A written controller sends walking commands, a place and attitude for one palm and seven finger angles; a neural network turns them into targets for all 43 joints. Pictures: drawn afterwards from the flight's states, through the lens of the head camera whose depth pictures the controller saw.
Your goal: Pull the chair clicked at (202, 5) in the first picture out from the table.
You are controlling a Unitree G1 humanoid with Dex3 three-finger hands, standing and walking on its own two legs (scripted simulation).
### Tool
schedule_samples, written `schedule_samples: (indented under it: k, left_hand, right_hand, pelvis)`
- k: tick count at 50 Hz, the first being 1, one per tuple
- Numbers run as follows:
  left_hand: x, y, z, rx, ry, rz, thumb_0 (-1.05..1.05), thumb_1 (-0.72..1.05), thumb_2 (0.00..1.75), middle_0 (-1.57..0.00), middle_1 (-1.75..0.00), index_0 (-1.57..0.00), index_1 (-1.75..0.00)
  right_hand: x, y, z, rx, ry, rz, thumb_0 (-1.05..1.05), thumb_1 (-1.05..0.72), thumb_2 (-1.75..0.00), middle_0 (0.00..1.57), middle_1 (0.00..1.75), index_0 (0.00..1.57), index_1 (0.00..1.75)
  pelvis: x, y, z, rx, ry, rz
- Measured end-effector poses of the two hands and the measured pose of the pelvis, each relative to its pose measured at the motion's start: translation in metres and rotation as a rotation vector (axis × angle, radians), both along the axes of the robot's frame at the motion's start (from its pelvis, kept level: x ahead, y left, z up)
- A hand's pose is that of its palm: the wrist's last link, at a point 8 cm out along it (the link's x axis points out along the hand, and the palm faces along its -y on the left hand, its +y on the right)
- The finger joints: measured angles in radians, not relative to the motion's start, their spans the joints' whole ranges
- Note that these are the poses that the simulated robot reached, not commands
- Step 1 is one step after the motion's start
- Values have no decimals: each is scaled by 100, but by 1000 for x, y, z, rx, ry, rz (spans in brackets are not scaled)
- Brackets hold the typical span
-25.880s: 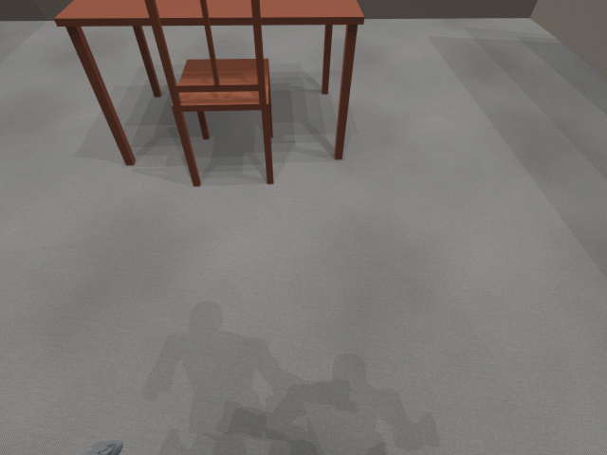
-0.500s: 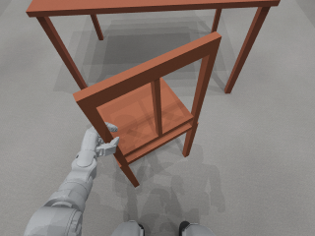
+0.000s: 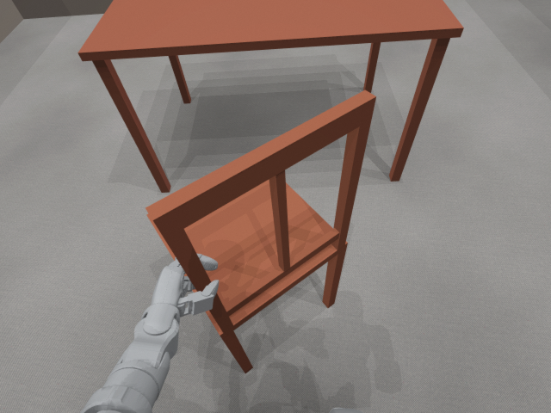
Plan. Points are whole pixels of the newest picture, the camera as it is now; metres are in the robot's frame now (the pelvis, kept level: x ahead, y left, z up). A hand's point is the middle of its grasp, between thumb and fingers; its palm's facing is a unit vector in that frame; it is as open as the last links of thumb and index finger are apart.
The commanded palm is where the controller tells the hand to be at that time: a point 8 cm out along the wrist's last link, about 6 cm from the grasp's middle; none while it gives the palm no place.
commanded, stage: stop walking, hand still on the chair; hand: left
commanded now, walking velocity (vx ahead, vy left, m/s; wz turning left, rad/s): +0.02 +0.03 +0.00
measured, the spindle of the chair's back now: (281, 227) +0.44 +0.01 -0.07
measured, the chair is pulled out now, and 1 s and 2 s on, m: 0.56 0.58 0.58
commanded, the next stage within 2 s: open the thumb and straighten the fingers in 0.56 s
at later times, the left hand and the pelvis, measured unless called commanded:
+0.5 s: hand (199, 304) +0.29 +0.15 -0.06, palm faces -0.03 -0.98 -0.22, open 6.0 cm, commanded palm +0.27 +0.20 -0.04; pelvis +0.01 +0.02 +0.01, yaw -1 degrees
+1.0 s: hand (191, 302) +0.29 +0.16 -0.07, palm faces -0.05 -0.98 -0.20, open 10.9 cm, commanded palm +0.28 +0.21 -0.04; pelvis +0.01 +0.02 -0.01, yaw +3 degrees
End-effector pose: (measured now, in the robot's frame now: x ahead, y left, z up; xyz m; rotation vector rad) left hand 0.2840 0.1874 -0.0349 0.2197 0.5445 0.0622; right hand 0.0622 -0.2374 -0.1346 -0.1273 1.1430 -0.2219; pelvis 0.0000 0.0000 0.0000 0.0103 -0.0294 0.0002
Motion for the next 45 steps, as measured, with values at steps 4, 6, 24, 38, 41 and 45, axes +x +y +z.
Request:
schedule_samples:
  k: [4,6,24,38,41,45]
  left_hand:
    - [-11,1,0,-5,8,22,1,58,74,-14,-115,-46,-140]
    - [-13,2,1,-5,10,24,1,58,74,-14,-115,-46,-140]
    - [-14,9,0,-5,2,-32,0,58,72,-14,-118,-46,-140]
    - [-12,14,-3,-31,-14,-42,1,52,74,-16,-123,-49,-141]
    - [-11,17,-3,-34,-43,-51,1,45,70,-20,-126,-49,-141]
    - [-8,19,-5,-26,-57,-64,1,24,59,-26,-129,-49,-142]
  right_hand:
    - [3,6,1,8,-10,5,1,-91,-90,20,30,20,30]
    - [7,6,3,-1,-25,7,1,-91,-90,21,30,20,30]
    - [63,0,34,-90,-174,12,1,-91,-90,20,30,20,30]
    - [57,19,26,2,-144,58,1,-91,-90,20,30,20,30]
    - [57,15,27,5,-166,100,1,-91,-90,21,30,20,30]
    - [61,8,25,-9,-185,131,1,-91,-90,20,30,20,30]
  pelvis:
    - [3,0,3,5,3,0]
    - [4,2,4,7,3,-4]
    - [12,18,8,1,4,-17]
    - [14,18,5,2,74,24]
    - [11,18,1,-1,115,34]
    - [9,20,-5,-5,160,43]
